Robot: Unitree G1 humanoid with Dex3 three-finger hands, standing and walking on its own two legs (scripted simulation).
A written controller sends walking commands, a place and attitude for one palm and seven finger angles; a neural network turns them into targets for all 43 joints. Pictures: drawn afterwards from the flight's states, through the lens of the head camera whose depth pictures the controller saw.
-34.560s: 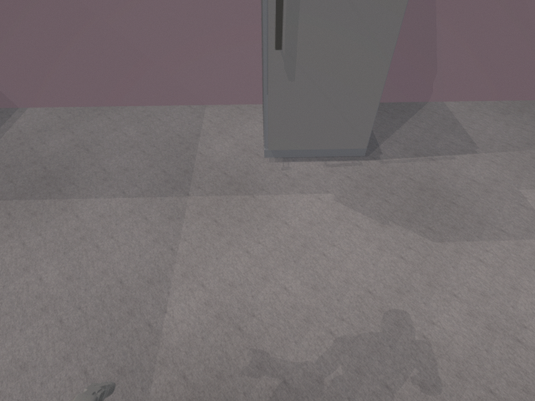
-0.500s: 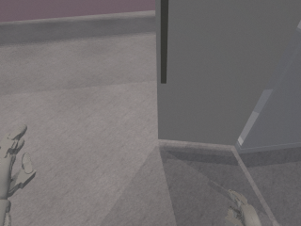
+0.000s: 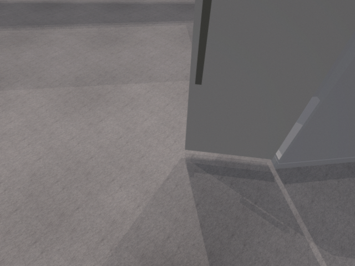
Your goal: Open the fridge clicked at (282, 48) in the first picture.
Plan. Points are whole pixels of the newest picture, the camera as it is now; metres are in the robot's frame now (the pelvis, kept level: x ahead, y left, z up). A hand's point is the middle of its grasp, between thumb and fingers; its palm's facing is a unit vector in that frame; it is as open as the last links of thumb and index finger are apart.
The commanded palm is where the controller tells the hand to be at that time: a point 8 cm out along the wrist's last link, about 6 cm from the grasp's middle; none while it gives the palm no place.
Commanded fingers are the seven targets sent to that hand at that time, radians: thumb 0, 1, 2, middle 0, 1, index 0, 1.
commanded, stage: let the arm hang, fingers relaxed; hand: left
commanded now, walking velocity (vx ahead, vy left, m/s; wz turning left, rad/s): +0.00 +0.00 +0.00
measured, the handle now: (204, 22) +0.85 -0.05 +0.15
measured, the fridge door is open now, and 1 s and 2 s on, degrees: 76 76 76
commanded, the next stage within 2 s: look to check the result in 0.54 s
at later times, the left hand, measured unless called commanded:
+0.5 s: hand out of the picture +0.07 +0.22 -0.17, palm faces -0.05 -0.97 -0.25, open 7.4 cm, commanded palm none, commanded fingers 0.00 0.90 0.90 -0.20 -0.30 -0.20 -0.30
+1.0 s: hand out of the picture +0.13 +0.24 -0.15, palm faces -0.06 -0.94 -0.33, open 7.4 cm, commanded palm none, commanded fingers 0.00 0.90 0.90 -0.20 -0.30 -0.20 -0.30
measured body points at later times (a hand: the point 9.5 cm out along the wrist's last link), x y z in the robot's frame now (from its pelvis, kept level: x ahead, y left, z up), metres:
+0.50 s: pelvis +0.02 +0.01 +0.01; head +0.03 +0.01 +0.46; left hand +0.07 +0.27 -0.15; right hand +0.07 -0.27 -0.14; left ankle +0.06 +0.07 -0.74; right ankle +0.00 -0.11 -0.74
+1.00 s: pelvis +0.05 -0.01 +0.01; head +0.07 -0.01 +0.46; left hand +0.13 +0.28 -0.13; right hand +0.12 -0.30 -0.13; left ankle +0.06 +0.07 -0.74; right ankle +0.00 -0.11 -0.74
